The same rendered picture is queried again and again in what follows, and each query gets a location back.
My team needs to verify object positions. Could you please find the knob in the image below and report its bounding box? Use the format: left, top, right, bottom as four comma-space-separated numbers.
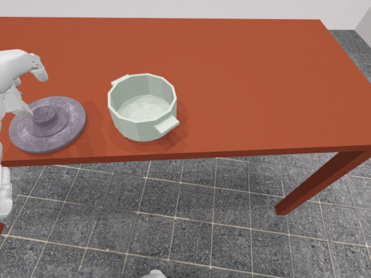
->
31, 105, 58, 127

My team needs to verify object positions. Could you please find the lid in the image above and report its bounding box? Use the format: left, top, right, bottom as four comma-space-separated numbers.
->
9, 96, 86, 153

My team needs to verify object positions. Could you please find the robot left forearm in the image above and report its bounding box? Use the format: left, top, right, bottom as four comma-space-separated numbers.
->
0, 63, 13, 164

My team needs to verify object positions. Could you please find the left robot hand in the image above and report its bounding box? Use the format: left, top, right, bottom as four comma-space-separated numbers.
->
0, 49, 48, 118

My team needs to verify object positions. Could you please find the pot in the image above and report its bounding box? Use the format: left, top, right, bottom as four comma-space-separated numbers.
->
108, 74, 180, 142

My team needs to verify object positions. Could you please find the table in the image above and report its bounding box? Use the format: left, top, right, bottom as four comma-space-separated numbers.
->
0, 17, 371, 235

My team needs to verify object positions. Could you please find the robot left upper arm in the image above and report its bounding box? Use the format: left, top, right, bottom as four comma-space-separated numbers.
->
0, 164, 13, 219

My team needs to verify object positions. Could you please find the robot left shin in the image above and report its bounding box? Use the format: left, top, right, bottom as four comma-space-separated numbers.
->
150, 270, 165, 277

